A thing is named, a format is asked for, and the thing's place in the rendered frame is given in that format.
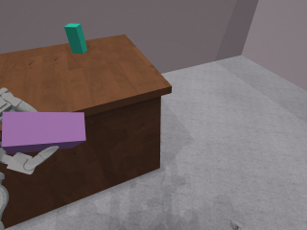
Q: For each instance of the sponge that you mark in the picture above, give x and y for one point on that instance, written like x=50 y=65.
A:
x=37 y=131

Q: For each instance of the robot left hand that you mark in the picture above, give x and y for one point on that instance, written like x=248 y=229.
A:
x=20 y=162

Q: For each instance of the table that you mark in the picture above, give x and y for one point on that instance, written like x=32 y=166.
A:
x=119 y=92

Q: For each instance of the robot right hand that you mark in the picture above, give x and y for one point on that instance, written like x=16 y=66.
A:
x=237 y=226

